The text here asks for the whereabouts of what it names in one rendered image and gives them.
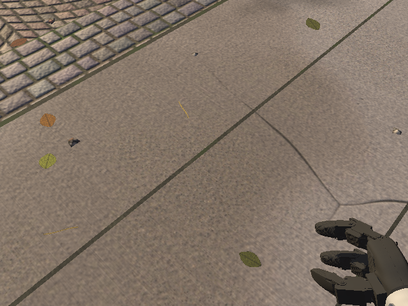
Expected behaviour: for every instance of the right robot forearm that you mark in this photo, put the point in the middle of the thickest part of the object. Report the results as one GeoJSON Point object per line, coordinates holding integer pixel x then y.
{"type": "Point", "coordinates": [398, 298]}

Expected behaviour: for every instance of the right robot hand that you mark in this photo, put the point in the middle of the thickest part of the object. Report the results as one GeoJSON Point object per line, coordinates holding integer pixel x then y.
{"type": "Point", "coordinates": [381, 271]}

